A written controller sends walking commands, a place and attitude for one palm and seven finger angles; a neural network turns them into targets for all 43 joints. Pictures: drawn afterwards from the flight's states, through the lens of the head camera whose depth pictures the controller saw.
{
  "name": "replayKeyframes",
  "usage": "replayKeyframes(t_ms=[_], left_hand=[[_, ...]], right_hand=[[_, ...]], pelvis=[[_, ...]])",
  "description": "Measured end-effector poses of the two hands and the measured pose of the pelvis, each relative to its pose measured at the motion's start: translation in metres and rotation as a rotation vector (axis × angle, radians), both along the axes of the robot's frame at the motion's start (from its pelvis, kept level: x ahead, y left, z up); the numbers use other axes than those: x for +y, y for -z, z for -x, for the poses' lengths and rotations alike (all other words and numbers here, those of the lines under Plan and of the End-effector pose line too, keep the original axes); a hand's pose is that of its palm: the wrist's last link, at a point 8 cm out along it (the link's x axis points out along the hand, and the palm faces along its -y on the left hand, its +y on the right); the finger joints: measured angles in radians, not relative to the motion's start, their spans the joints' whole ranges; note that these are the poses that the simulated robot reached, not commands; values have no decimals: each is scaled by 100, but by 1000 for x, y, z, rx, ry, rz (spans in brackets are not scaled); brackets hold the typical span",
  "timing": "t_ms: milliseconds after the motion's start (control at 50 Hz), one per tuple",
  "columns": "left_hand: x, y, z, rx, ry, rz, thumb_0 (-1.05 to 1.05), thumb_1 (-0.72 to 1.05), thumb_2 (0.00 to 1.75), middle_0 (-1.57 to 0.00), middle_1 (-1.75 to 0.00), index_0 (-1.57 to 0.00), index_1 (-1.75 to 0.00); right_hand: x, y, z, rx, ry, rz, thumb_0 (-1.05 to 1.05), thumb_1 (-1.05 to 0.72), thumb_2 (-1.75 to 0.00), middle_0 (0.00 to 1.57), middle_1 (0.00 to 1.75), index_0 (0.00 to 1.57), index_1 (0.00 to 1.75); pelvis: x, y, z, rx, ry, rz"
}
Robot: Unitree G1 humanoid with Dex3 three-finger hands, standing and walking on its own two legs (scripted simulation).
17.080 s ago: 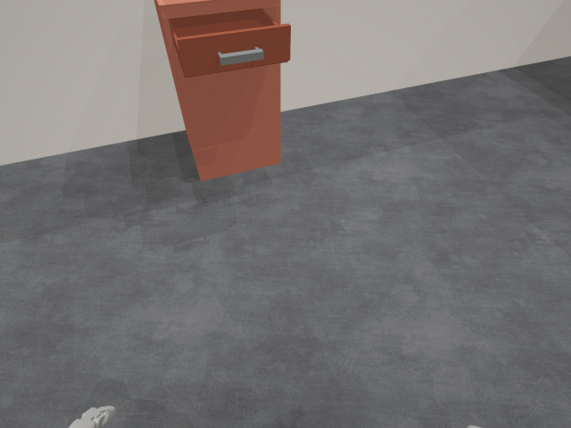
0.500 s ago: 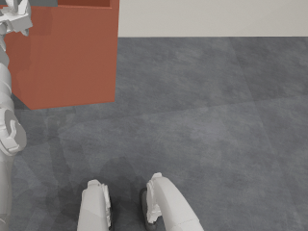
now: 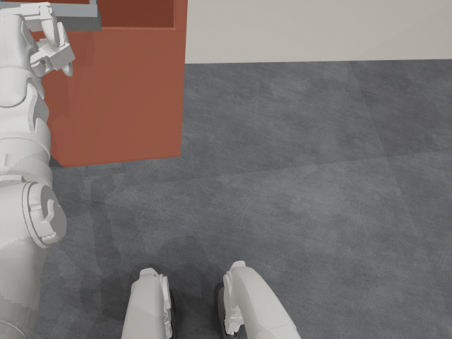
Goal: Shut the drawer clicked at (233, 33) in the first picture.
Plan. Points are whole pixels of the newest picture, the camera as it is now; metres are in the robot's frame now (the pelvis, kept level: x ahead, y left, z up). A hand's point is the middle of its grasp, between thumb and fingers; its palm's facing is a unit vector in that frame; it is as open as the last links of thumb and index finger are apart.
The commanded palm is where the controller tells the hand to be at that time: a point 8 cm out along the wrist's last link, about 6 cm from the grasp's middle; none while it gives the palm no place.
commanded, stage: pull the fist back off the drawer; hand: left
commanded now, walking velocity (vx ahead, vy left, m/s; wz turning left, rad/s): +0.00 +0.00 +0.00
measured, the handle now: (47, 7) +0.65 +0.22 +0.07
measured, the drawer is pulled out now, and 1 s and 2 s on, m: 0.00 0.00 0.00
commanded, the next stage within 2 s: draw the hand back to the body in 0.10 s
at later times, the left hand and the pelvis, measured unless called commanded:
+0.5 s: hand (31, 66) +0.49 +0.20 +0.12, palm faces +0.09 -1.00 -0.04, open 3.3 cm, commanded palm +0.44 +0.24 +0.13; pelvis +0.06 -0.02 +0.06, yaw +1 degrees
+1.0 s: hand out of the picture +0.33 +0.22 +0.22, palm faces +0.30 -0.92 -0.25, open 3.3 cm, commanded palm +0.28 +0.26 +0.23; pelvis +0.05 -0.01 +0.12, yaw +3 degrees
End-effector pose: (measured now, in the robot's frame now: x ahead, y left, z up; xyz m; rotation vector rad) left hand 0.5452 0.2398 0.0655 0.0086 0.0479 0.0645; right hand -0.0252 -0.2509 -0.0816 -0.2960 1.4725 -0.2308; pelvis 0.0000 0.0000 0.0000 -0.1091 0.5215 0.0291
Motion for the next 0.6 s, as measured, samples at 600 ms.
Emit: replayKeyframes(t_ms=[600], left_hand=[[14,-85,122,-81,-27,-26,2,90,90,-140,-160,-139,-160]], right_hand=[[-19,-62,-182,-407,-71,-77,1,-90,-89,20,30,20,30]], pelvis=[[-17,-75,-64,-232,-14,-69]])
